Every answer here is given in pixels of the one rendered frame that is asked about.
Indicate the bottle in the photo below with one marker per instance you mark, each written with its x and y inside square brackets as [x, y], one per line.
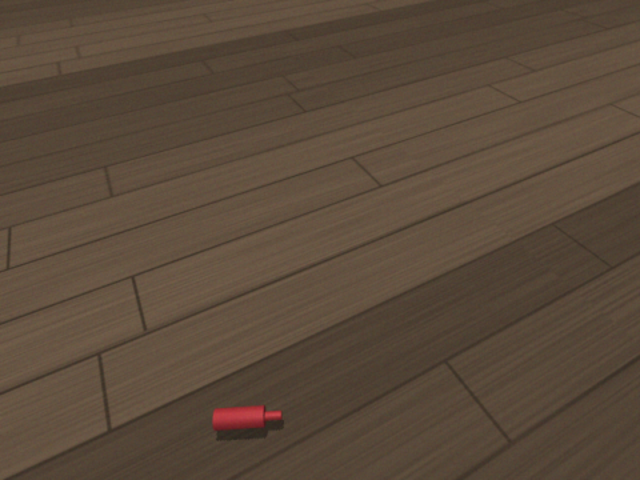
[243, 417]

